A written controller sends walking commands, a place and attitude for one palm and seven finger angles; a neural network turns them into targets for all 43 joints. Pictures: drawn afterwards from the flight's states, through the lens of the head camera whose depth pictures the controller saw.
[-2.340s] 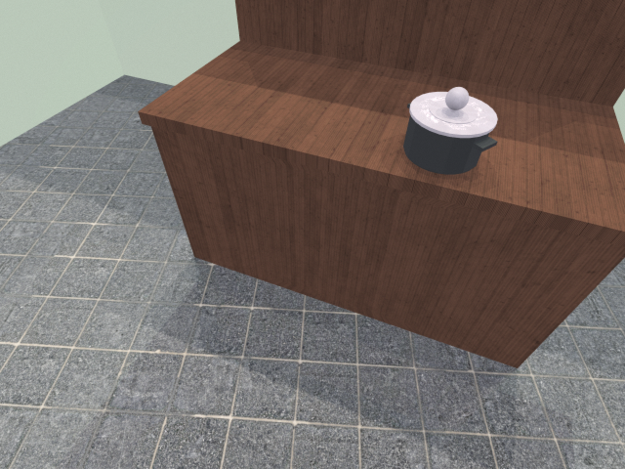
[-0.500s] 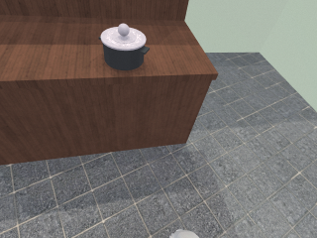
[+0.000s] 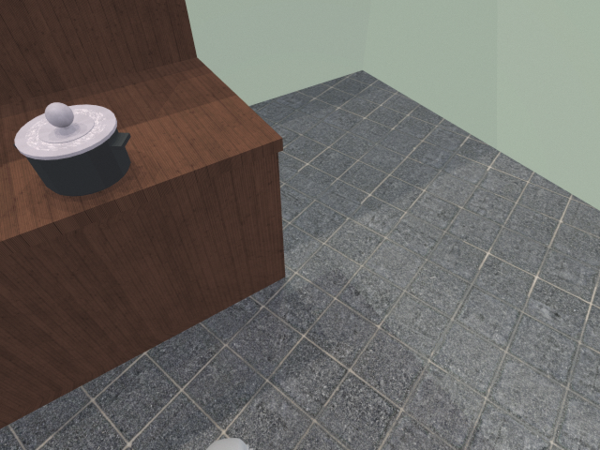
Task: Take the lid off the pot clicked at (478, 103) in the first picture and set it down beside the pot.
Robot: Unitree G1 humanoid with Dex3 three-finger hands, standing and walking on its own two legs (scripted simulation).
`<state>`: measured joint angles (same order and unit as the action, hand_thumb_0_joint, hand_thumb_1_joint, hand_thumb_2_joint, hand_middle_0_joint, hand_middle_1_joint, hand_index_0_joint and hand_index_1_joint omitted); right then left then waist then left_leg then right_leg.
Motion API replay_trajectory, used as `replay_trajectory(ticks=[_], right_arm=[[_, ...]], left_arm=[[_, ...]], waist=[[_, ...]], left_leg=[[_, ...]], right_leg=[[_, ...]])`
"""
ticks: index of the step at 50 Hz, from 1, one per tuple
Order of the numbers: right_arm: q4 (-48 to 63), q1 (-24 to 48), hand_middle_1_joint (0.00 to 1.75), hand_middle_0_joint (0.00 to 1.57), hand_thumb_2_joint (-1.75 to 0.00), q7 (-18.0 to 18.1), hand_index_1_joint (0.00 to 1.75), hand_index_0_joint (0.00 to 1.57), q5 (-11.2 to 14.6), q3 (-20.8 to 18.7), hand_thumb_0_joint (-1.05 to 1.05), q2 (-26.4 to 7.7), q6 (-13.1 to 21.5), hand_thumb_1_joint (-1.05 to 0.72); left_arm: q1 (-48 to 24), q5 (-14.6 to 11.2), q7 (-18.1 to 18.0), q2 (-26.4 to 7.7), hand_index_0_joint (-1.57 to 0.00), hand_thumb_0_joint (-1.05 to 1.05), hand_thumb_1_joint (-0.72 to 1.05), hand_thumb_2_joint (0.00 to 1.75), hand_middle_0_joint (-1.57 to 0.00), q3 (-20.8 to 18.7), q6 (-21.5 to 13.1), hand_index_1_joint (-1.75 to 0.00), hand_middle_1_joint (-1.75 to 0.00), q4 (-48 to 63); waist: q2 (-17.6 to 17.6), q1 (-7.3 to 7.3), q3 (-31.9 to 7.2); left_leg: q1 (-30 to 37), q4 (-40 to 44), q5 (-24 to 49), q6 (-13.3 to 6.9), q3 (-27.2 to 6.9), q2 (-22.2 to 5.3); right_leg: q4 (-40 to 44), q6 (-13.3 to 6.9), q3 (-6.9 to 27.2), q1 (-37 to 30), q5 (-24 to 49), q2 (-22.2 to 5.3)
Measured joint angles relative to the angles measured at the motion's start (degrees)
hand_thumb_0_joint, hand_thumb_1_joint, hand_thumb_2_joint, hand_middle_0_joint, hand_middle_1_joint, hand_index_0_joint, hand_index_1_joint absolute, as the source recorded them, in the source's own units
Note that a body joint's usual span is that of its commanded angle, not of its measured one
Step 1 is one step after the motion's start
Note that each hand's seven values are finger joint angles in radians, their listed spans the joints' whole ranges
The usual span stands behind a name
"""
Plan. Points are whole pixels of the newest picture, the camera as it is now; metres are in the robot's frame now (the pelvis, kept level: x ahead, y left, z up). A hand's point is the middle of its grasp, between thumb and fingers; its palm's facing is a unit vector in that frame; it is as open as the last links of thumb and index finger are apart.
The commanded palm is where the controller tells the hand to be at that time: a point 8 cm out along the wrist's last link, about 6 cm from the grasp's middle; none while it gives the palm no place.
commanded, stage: walk to a spot facing it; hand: left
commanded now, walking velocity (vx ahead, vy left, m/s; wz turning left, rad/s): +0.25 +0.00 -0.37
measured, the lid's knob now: (59, 115) +0.73 +0.54 +0.07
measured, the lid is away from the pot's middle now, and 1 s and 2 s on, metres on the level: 0.00 0.00 0.00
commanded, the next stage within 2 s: turn to face it in 0.08 s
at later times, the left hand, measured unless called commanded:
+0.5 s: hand (165, 411) +0.22 +0.23 -0.17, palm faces -0.01 -0.99 -0.17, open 7.3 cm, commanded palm none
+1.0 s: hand (166, 430) +0.19 +0.22 -0.15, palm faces +0.31 -0.91 -0.28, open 7.3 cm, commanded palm none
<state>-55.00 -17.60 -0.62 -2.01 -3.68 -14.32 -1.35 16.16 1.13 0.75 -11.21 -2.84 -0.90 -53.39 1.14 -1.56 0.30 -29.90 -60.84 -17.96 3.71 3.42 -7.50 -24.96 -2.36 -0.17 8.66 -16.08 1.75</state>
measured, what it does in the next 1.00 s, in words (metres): walks ahead, turning left: left foot, then right foot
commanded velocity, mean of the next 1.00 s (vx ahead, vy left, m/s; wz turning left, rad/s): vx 0.03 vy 0.00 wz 0.43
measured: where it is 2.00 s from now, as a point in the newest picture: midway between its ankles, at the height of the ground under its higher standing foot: outside the picture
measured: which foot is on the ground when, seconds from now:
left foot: up 0.00-0.20, down 0.22-0.70, up 0.72-1.00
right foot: down 0.00-0.22, up 0.24-0.68, down 0.70-1.00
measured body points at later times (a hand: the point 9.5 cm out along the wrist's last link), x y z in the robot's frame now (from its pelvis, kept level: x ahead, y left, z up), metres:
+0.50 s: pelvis +0.14 +0.06 +0.00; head +0.15 +0.08 +0.45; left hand +0.22 +0.29 -0.16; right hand +0.14 -0.18 -0.14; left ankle +0.16 +0.14 -0.74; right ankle +0.13 -0.08 -0.69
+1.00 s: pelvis +0.17 +0.01 +0.00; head +0.19 -0.01 +0.45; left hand +0.17 +0.26 -0.13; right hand +0.30 -0.23 -0.15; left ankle +0.11 +0.15 -0.66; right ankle +0.17 -0.07 -0.74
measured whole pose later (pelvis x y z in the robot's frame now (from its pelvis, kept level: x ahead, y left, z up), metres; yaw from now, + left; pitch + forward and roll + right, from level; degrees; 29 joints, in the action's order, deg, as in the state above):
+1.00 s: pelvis +0.17 +0.01 +0.00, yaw +16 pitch -1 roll +2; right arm -55.1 -11.5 -0.4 -1.7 -4.8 -14.9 -4.4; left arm 13.0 1.4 -1.6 -10.0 -2.8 0.2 -52.4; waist 0.9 -0.7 3.1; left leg -27.1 -61.7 -24.0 3.3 1.1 -2.4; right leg -27.7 -3.0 -13.0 9.5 -17.3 -4.7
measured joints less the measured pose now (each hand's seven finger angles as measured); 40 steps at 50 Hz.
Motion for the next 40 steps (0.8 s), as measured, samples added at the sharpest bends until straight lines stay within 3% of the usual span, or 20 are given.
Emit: replay_trajectory(ticks=[5,10,12,15,18,22,27,32,34,36,38,40], right_arm=[[1.96,2.92,0.3,0.2,-0.9,-0.29,0.3,0.2,0.21,0.14,0.01,1.21,1.13,-0.91],[3.17,5.01,0.3,0.2,-0.9,-0.06,0.3,0.2,0.55,1.06,0.01,2.73,2.65,-0.91],[3.79,5.73,0.3,0.2,-0.9,0.46,0.3,0.2,0.2,1.79,0.01,3.29,4.24,-0.91],[3.64,5.52,0.3,0.2,-0.9,1.01,0.3,0.2,0.06,3.25,0.01,5.17,4.43,-0.91],[1.79,3.14,0.3,0.2,-0.9,1.97,0.3,0.2,0.4,3.96,0.0,6.58,4.4,-0.91],[-1.2,0.76,0.3,0.21,-0.9,2.67,0.3,0.2,0.98,3.47,0.0,5.67,3.63,-0.95],[-3.22,-1.37,0.3,0.2,-0.9,1.89,0.3,0.2,0.73,2.95,0.0,5.19,1.44,-0.93],[-3.26,-2.11,0.3,0.2,-0.9,1.58,0.3,0.2,0.42,1.85,0.0,4.66,0.14,-0.92],[-3.11,-2.18,0.3,0.2,-0.9,1.5,0.3,0.2,0.6,1.39,0.01,4.3,-0.18,-0.91],[-3.17,-1.8,0.3,0.2,-0.9,1.35,0.3,0.2,1.09,0.81,0.01,3.63,-0.5,-0.91],[-3.02,-1.05,0.3,0.2,-0.9,1.37,0.3,0.2,1.04,0.07,0.01,3.13,-1.13,-0.91],[-2.77,-0.28,0.3,0.2,-0.9,1.14,0.3,0.2,0.81,-0.5,0.01,2.57,-1.77,-0.91]], left_arm=[[3.18,0.35,-0.02,0.28,-0.21,0.01,0.9,0.9,-0.2,0.13,-0.45,-0.3,-0.3,-2.35],[5.85,0.42,-0.22,-0.13,-0.21,0.01,0.9,0.9,-0.2,-0.56,-0.04,-0.3,-0.3,-3.82],[6.57,-0.02,-0.34,-0.52,-0.21,0.01,0.9,0.9,-0.2,-1.01,0.37,-0.3,-0.3,-4.61],[5.34,0.12,-0.89,-1.68,-0.21,0.01,0.91,0.9,-0.2,-1.21,1.22,-0.3,-0.3,-6.37],[2.48,0.3,-1.13,-2.01,-0.2,0.01,0.91,0.9,-0.2,-1.0,1.22,-0.3,-0.3,-6.61],[-1.9,-0.07,-1.43,-0.64,-0.2,0.01,0.91,0.9,-0.19,-0.28,1.18,-0.3,-0.3,-4.47],[-6.07,-0.1,-1.72,1.04,-0.2,0.0,0.91,0.9,-0.19,-0.14,2.25,-0.3,-0.3,-2.36],[-8.33,-0.39,-1.87,2.02,-0.2,0.0,0.91,0.9,-0.2,-0.26,2.81,-0.3,-0.3,-1.12],[-8.65,-0.55,-1.96,2.18,-0.2,0.0,0.91,0.9,-0.2,-0.29,2.42,-0.3,-0.3,-0.45],[-8.78,-0.39,-2.2,2.51,-0.2,0.0,0.91,0.9,-0.2,-0.33,1.61,-0.3,-0.3,-0.04],[-8.51,-0.25,-2.17,2.59,-0.21,0.0,0.91,0.9,-0.2,0.0,1.24,-0.3,-0.3,0.54],[-7.9,-0.32,-2.33,2.52,-0.21,0.0,0.91,0.9,-0.2,-0.01,1.23,-0.3,-0.3,1.0]], waist=[[-0.48,1.37,-0.15],[-1.74,3.67,-0.19],[-2.35,3.62,0.01],[-4.27,2.65,0.43],[-4.75,1.64,0.23],[-4.12,1.21,0.64],[-3.33,0.03,1.05],[-1.5,-1.62,1.46],[-0.6,-1.76,1.46],[1.06,-1.54,1.68],[1.95,-1.83,1.8],[1.93,-1.65,1.59]], left_leg=[[-0.64,9.45,2.35,-0.03,-0.68,0.72],[5.83,23.36,2.69,-1.18,0.44,3.43],[8.0,25.92,5.65,-2.98,1.08,3.88],[9.89,24.02,2.23,-5.63,2.97,4.37],[13.65,29.55,3.67,-5.85,2.58,5.68],[16.63,35.47,6.1,-6.98,0.99,7.73],[17.15,36.12,5.86,-7.05,-1.53,9.72],[16.34,33.76,4.28,-6.28,-4.14,10.88],[15.45,31.71,3.15,-5.59,-5.29,11.19],[13.81,27.6,1.21,-4.88,-6.61,10.82],[9.98,16.97,-6.85,-3.78,-6.45,10.75],[6.04,5.25,-8.87,-2.93,-5.23,10.3]], right_leg=[[2.54,0.63,2.64,-3.04,-0.75,0.34],[-0.84,2.44,5.33,-4.65,-5.58,-0.08],[-10.58,1.98,5.76,-1.49,-10.08,0.07],[-30.97,0.75,3.76,6.47,-13.71,-0.1],[-37.23,1.38,0.57,11.95,-9.26,-1.69],[-31.28,3.08,-0.27,15.04,-5.89,-3.51],[-26.15,4.49,0.21,15.96,-5.62,-3.93],[-18.82,4.67,0.06,12.95,-6.3,-2.87],[-12.46,4.64,-0.24,9.87,-2.8,-2.25],[-7.54,2.26,-1.62,7.07,-0.5,-1.52],[-7.3,0.08,-3.87,6.08,-1.17,-1.87],[-5.63,-0.68,-5.87,4.43,-1.12,-2.78]])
